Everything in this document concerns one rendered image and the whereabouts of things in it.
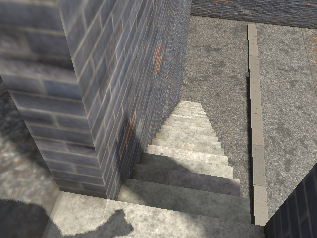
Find stairs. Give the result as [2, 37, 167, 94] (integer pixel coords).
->
[117, 100, 251, 224]

